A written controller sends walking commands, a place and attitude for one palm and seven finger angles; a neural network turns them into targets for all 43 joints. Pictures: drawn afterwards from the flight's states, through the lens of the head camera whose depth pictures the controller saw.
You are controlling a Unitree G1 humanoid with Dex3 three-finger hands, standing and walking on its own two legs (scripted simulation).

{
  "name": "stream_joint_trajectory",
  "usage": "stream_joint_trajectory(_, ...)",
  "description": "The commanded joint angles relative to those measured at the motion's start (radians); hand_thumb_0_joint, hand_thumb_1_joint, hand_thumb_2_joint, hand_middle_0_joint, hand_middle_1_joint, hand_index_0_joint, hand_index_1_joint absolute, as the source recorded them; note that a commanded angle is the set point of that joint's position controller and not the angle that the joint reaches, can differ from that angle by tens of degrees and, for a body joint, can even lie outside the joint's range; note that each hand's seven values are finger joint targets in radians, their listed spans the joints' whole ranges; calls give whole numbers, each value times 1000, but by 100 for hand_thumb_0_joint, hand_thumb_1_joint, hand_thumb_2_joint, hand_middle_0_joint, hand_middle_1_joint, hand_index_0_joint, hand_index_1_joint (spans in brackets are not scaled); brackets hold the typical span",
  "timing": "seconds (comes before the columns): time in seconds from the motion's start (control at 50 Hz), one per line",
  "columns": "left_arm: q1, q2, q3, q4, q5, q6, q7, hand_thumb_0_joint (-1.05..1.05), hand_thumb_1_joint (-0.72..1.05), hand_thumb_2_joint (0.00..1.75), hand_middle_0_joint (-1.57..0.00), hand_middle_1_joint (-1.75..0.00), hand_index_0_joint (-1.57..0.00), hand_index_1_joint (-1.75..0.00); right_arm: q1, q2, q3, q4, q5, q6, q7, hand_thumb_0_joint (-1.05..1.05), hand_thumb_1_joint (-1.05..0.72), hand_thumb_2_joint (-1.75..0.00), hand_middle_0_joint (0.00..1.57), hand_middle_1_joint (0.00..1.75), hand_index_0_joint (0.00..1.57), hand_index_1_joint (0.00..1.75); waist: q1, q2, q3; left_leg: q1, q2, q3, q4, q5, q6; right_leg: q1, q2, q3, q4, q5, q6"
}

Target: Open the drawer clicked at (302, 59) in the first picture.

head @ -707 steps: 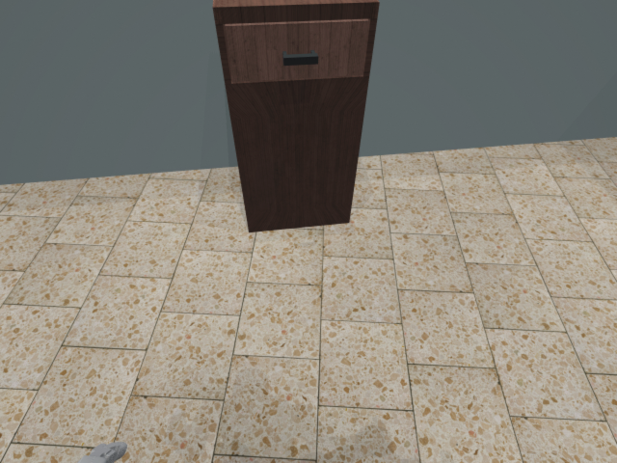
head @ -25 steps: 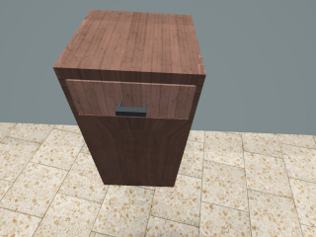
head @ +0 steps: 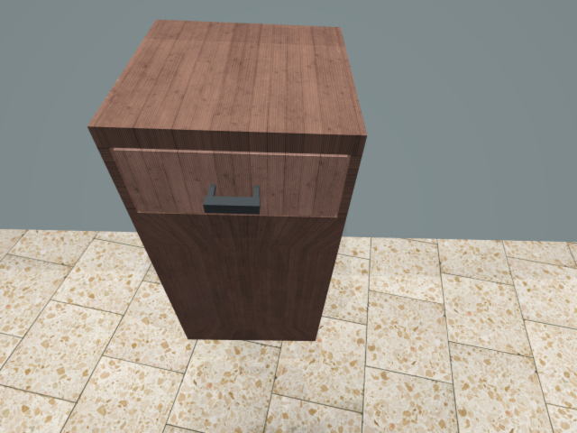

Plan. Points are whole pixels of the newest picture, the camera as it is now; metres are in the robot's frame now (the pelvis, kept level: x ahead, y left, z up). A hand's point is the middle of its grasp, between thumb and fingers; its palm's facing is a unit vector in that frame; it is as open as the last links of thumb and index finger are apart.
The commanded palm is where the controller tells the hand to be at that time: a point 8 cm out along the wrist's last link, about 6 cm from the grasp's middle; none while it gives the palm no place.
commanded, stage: raise the hand with hooked fingers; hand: left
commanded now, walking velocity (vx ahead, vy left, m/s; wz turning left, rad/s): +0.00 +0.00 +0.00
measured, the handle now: (233, 197) +0.51 +0.13 +0.00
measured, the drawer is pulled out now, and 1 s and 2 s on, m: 0.00 0.00 0.00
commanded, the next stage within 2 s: move the hooked fingers above the handle in 2.00 s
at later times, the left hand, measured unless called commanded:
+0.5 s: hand (199, 387) +0.19 +0.14 -0.05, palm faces -0.05 -0.30 -0.95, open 8.4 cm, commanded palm +0.15 +0.19 -0.01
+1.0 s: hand (194, 315) +0.27 +0.15 +0.01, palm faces -0.01 -0.11 -0.99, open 11.4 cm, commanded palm +0.24 +0.17 +0.08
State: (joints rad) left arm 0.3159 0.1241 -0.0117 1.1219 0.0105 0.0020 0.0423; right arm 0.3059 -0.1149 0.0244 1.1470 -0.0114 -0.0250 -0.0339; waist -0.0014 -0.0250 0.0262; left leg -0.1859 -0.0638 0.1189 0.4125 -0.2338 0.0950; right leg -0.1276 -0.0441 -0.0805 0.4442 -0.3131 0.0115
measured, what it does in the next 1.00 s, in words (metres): shifts its weight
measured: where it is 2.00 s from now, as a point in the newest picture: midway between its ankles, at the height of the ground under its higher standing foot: outside the picture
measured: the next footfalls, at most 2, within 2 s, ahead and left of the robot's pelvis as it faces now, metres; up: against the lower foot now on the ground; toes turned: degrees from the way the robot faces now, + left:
none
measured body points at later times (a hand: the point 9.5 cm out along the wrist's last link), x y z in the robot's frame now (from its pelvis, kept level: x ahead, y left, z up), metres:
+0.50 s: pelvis -0.02 -0.05 -0.03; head -0.01 -0.07 +0.42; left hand +0.19 +0.15 +0.00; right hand +0.19 -0.30 -0.10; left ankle +0.00 +0.05 -0.74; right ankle -0.02 -0.11 -0.74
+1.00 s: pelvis +0.01 -0.07 -0.02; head +0.04 -0.11 +0.43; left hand +0.26 +0.15 +0.06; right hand +0.19 -0.30 -0.13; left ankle +0.01 +0.08 -0.73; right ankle -0.02 -0.11 -0.74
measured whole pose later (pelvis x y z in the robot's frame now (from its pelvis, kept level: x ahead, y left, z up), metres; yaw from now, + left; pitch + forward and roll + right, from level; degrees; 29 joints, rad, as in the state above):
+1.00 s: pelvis +0.01 -0.07 -0.02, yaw -7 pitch +8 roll +4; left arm 0.31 0.41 -0.01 -0.06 0.94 0.04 0.28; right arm 0.09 -0.22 0.03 0.61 -0.03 0.12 -0.02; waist 0.06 0.02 -0.09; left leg -0.44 -0.07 -0.06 0.66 -0.33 0.02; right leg -0.45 0.11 0.08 0.71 -0.38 -0.11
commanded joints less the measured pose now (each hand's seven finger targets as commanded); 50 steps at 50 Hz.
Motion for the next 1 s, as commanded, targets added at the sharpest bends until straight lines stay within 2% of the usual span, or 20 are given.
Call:
stream_joint_trajectory(0.0,99,70,12,-8,3,-9,3,0,90,90,-20,-30,-20,-30,80,-100,-14,-16,1,-17,-11,0,-90,-90,20,30,20,30,10,27,40,8,186,-199,-101,195,-19,-57,-70,71,-54,109,-41)
stream_joint_trajectory(0.06,103,68,11,-6,2,-11,5,0,90,90,-20,-30,-20,-30,84,-96,-14,-13,1,-18,-11,0,-90,-90,20,30,20,30,10,20,28,22,185,-190,-85,239,-19,-52,-72,71,-54,127,-40)
stream_joint_trajectory(0.08,99,102,-2,-4,17,-35,38,0,90,90,-20,-30,-20,-30,15,-163,-16,-94,13,-13,3,0,-90,-90,20,30,20,30,10,20,111,-71,195,-210,61,451,-52,-127,-78,95,-71,216,-33)
stream_joint_trajectory(0.1,-624,362,-48,-1565,133,-176,66,0,88,89,-20,-32,-20,-32,46,-313,-49,-479,65,-154,-20,0,-90,-90,20,30,20,30,-89,318,-420,285,130,-200,-8,477,-76,-155,41,75,68,252,-55)
stream_joint_trajectory(0.12,-255,337,8,-1295,145,-94,139,0,85,88,-20,-33,-20,-33,-54,-236,-21,-390,54,-269,-58,0,-90,-90,20,30,20,30,-5,429,-405,353,189,-238,-75,545,-138,-229,24,37,222,5,-60)
stream_joint_trajectory(0.14,-179,259,13,-1219,96,-25,189,0,83,87,-21,-34,-21,-34,-45,-215,-55,-310,51,-304,-70,0,-90,-90,20,30,20,30,-8,337,-297,236,182,-242,-122,411,-172,-297,39,21,283,-125,-43)
stream_joint_trajectory(0.16,136,73,-117,-1012,123,87,200,0,81,86,-21,-36,-21,-36,-31,-167,-46,-314,75,-303,-68,0,-90,-90,20,30,20,30,-10,209,-170,148,172,-245,-122,310,-142,-346,39,23,290,-137,-38)
stream_joint_trajectory(0.18,-31,51,-175,-1228,133,85,207,0,78,85,-21,-37,-21,-37,-46,-184,-50,-403,80,-311,-56,0,-90,-90,20,30,20,30,-27,157,-92,55,158,-236,-93,217,-119,-331,27,18,253,-97,-31)
stream_joint_trajectory(0.26,-44,165,-203,-1260,493,82,282,0,69,81,-22,-43,-22,-43,-95,-278,-57,-532,14,-299,-34,0,-90,-90,20,30,20,30,-55,-57,-109,-109,79,-213,111,17,-65,-363,55,77,96,-19,-68)
stream_joint_trajectory(0.28,-13,182,-168,-1186,591,85,311,0,67,80,-22,-45,-22,-45,-133,-282,-65,-565,-8,-267,-27,0,-90,-90,20,30,20,30,-35,-74,-103,-156,69,-215,127,-48,-66,-394,51,94,88,-99,-71)
stream_joint_trajectory(0.32,182,163,-144,-989,743,81,346,0,62,78,-22,-48,-22,-48,-193,-272,-80,-619,-21,-184,-6,0,-90,-90,20,30,20,30,22,-297,32,-302,32,-158,164,-150,-70,-453,64,148,43,-292,-73)
stream_joint_trajectory(0.34,286,174,-107,-921,797,67,345,0,60,77,-22,-50,-22,-50,-206,-273,-88,-633,-17,-133,12,0,-90,-90,20,30,20,30,65,-331,44,-352,24,-137,174,-111,-75,-410,58,200,29,-247,-79)
stream_joint_trajectory(0.4,267,274,-7,-1010,940,16,343,0,53,74,-23,-54,-23,-54,-306,-252,-75,-713,-5,2,50,0,-90,-90,20,30,20,30,145,-300,-93,-425,-1,-93,191,-25,-80,-249,40,253,104,-24,-79)
stream_joint_trajectory(0.46,117,386,79,-1198,1035,-5,398,0,46,71,-23,-58,-23,-58,-365,-223,-69,-767,-12,73,60,0,-90,-90,20,30,20,30,180,-18,-196,-393,-18,-84,202,2,-79,-199,41,319,143,27,-93)
stream_joint_trajectory(0.52,-1,421,102,-1326,1084,-9,470,0,39,68,-24,-63,-24,-63,-354,-200,-67,-781,-33,100,50,0,-90,-90,20,30,20,30,157,209,-325,-275,-22,-92,255,74,-65,-214,59,344,171,147,-109)
stream_joint_trajectory(0.6,-238,448,119,-1383,1071,-71,511,0,29,64,-24,-69,-24,-69,-367,-198,-68,-730,-57,92,23,0,-90,-90,20,30,20,30,55,79,-336,-283,-22,-137,366,41,-51,-262,14,436,144,230,-67)
stream_joint_trajectory(0.66,-303,406,62,-1329,991,-114,473,0,22,61,-25,-74,-25,-74,-354,-203,-68,-698,-51,61,3,0,-90,-90,20,30,20,30,-10,-23,-270,-354,-21,-160,387,-36,-44,-250,-6,440,118,247,-25)
stream_joint_trajectory(0.74,-245,375,16,-1249,948,-60,378,0,13,57,-25,-80,-25,-80,-366,-214,-58,-688,-37,49,-1,0,-90,-90,20,30,20,30,7,-55,-287,-371,-30,-172,348,-37,-45,-198,-11,416,111,315,-4)
stream_joint_trajectory(0.84,-66,524,157,-1260,949,51,281,0,1,52,-26,-87,-26,-87,-369,-221,-37,-700,-24,91,0,0,-90,-90,20,30,20,30,101,-60,-396,-370,-30,-160,266,58,-60,49,-36,400,175,663,21)
stream_joint_trajectory(0.98,-70,493,186,-1449,926,40,310,0,-15,45,-27,-98,-27,-98,-375,-201,-44,-706,-16,93,4,0,-90,-90,20,30,20,30,105,-1,-340,-344,-31,-174,218,60,-58,37,-29,356,173,677,7)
